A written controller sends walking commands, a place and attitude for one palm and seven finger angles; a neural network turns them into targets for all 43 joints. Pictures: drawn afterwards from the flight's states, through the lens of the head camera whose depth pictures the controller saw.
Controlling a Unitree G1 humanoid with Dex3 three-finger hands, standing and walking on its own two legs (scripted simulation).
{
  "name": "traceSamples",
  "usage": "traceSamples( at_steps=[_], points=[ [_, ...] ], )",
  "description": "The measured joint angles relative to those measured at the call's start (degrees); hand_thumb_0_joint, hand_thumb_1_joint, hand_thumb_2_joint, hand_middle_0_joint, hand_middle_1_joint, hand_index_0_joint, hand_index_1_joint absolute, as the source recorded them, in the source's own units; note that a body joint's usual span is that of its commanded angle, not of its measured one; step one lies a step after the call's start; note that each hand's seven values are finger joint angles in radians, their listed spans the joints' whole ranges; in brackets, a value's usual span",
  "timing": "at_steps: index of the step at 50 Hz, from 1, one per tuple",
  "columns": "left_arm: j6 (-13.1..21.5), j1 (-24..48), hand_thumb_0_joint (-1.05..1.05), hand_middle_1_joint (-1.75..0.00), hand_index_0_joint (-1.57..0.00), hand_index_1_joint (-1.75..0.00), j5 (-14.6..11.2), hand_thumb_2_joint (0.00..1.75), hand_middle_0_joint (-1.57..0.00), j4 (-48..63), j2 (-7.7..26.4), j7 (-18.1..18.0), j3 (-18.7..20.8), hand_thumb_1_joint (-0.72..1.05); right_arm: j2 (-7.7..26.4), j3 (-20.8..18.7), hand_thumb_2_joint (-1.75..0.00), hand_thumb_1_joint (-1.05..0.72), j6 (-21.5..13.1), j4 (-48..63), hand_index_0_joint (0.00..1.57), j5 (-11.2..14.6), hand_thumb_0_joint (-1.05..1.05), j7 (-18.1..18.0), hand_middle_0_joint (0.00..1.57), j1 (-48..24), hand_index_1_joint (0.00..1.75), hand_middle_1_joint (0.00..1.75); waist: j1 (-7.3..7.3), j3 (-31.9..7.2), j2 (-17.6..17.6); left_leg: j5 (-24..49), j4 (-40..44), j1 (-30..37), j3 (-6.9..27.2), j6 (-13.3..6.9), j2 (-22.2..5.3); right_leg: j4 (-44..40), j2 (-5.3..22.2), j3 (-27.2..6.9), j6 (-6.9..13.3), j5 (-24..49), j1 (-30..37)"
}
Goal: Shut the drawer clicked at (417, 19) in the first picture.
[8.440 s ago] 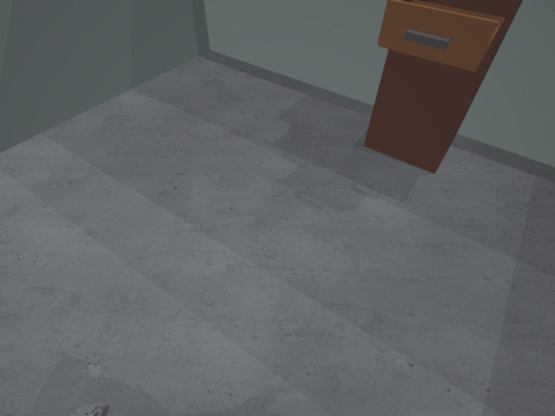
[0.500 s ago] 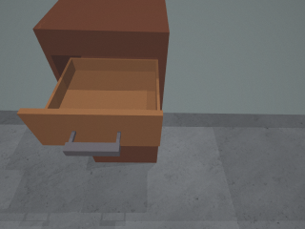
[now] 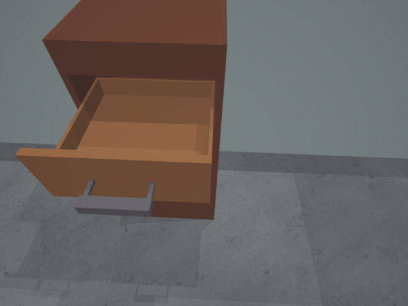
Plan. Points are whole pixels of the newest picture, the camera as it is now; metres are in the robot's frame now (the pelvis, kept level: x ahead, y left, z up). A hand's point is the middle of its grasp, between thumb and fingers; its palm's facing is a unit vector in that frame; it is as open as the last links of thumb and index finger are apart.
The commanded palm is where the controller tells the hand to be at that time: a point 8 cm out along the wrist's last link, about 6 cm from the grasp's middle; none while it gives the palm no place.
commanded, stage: come to a stop and stand still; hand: left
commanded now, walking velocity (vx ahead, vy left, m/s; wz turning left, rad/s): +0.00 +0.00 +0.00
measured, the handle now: (118, 195) +0.32 +0.21 +0.01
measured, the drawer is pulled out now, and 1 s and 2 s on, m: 0.27 0.27 0.27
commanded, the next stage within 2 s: look again from close up in 0.76 s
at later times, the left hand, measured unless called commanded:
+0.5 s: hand out of the picture -0.02 +0.17 -0.17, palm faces -0.01 -0.98 -0.21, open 7.4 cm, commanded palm none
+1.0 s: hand out of the picture -0.04 +0.18 -0.17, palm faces +0.02 -0.99 -0.14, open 7.4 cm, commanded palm none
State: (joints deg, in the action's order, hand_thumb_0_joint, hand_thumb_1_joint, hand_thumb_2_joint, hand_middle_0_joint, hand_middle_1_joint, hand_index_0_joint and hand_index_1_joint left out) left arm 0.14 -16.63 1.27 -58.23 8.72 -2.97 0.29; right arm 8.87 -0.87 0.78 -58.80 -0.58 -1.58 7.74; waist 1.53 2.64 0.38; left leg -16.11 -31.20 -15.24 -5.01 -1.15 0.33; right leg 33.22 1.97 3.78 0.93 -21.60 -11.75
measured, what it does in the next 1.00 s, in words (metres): stands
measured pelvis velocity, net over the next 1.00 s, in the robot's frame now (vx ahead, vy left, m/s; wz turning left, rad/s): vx -0.03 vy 0.03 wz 0.00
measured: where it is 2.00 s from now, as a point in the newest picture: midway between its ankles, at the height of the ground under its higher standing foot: outside the picture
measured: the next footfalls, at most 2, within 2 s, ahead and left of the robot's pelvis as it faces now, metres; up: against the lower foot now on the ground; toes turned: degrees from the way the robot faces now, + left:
none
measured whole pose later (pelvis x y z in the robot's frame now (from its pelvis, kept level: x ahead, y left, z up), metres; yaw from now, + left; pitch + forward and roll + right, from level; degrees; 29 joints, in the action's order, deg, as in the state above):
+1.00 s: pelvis -0.03 +0.03 +0.01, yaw +0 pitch -2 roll +0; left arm 0.6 -18.7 0.9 -62.1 7.7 -2.3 -1.0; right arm 8.4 0.7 -0.6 -63.6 -0.8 -0.9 15.9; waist 0.1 1.8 1.5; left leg -11.5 -26.2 -13.5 -5.3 -3.6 1.3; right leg 26.3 2.5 3.7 -1.2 -15.5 -9.1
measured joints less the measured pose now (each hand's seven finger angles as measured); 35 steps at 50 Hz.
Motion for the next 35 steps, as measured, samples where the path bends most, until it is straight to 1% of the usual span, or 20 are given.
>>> traceSamples(
  at_steps=[6, 12, 17, 20, 23, 25, 29, 35],
  points=[
    [-0.51, 1.57, 0.0, -0.3, -0.2, -0.3, -0.12, 0.89, -0.2, 0.6, 1.43, 0.19, 0.09, 0.91, -0.19, 0.37, -0.9, -0.91, -0.28, -0.79, 0.2, -0.12, 0.01, 0.39, 0.2, 1.07, 0.3, 0.3, -0.28, -0.89, 0.51, 1.53, 2.22, 1.19, -0.13, 0.17, -0.18, -1.38, -0.29, -0.13, 0.08, 1.1, 0.69],
    [-0.2, 1.82, 0.0, -0.3, -0.2, -0.3, -0.24, 0.89, -0.2, -0.11, 1.22, 0.53, -0.23, 0.91, 0.77, 0.83, -0.9, -0.92, -0.45, -2.69, 0.2, -0.24, 0.0, 0.44, 0.2, 3.27, 0.3, 0.3, -0.64, -1.5, 0.54, 3.2, 4.78, 2.39, -0.07, 0.38, -0.69, -4.59, -1.0, -0.07, 0.29, 3.21, 2.09],
    [0.0, 0.97, 0.0, -0.3, -0.2, -0.3, -0.4, 0.89, -0.2, -1.79, 1.12, 0.85, -0.47, 0.92, 0.78, 1.38, -0.9, -0.92, -0.55, -4.68, 0.2, -0.24, 0.0, 0.46, 0.2, 5.61, 0.3, 0.3, -0.97, -1.61, 0.67, 4.25, 6.5, 3.25, 0.0, 0.54, -0.92, -6.63, -1.37, 0.01, 0.46, 4.43, 3.08],
    [1.12, 0.15, 0.0, -0.3, -0.2, -0.3, -0.23, 0.89, -0.2, -2.19, 0.12, -0.09, -1.22, 0.91, 1.46, 1.33, -0.9, -0.91, -0.38, -3.35, 0.2, -0.27, 0.01, 0.73, 0.2, 6.38, 0.3, 0.3, -1.46, -0.29, -1.03, 3.03, 3.11, 1.17, 0.23, 0.63, -2.15, -6.58, -2.43, 0.17, 0.48, 5.1, 2.47],
    [1.07, -0.81, 0.0, -0.3, -0.2, -0.3, -0.6, 0.89, -0.2, -2.46, -0.42, 0.04, -1.63, 0.91, 1.6, 1.06, -0.9, -0.91, -0.68, -1.93, 0.2, -0.32, 0.01, 0.63, 0.2, 7.43, 0.3, 0.3, -2.49, 0.58, -1.63, 2.43, 1.6, 0.71, 0.15, 0.16, -1.94, -4.89, -2.13, 0.1, 0.35, 4.52, 1.96],
    [0.56, -1.1, 0.0, -0.3, -0.2, -0.3, -0.64, 0.89, -0.2, -2.58, -0.5, 0.19, -1.63, 0.91, 1.4, 1.04, -0.9, -0.91, -0.55, -1.69, 0.2, -0.35, 0.01, 0.65, 0.2, 8.22, 0.3, 0.3, -2.71, 0.59, -1.68, 2.31, 1.15, 0.81, 0.2, -0.12, -1.6, -4.11, -1.75, 0.17, 0.15, 4.09, 1.99],
    [0.07, -1.16, 0.0, -0.3, -0.2, -0.3, -0.56, 0.89, -0.2, -2.3, -0.38, 0.42, -1.39, 0.91, 0.65, 1.19, -0.9, -0.91, -0.07, -1.75, 0.2, -0.52, 0.01, 0.94, 0.2, 9.23, 0.3, 0.3, -2.63, 0.17, -1.48, 2.5, 0.96, 0.51, 0.35, -0.64, -0.93, -3.39, -1.07, 0.38, -0.27, 3.87, 1.62],
    [0.12, -0.95, 0.0, -0.3, -0.2, -0.3, -0.49, 0.89, -0.2, -1.78, -0.18, 0.53, -1.03, 0.91, -0.49, 1.55, -0.9, -0.91, -0.35, -2.41, 0.2, -0.67, 0.01, 0.99, 0.2, 9.75, 0.3, 0.3, -2.15, -0.36, -0.82, 3.54, 2.2, 0.15, 0.35, -1.3, -0.09, -3.95, -0.29, 0.45, -0.87, 4.57, 1.06]
  ],
)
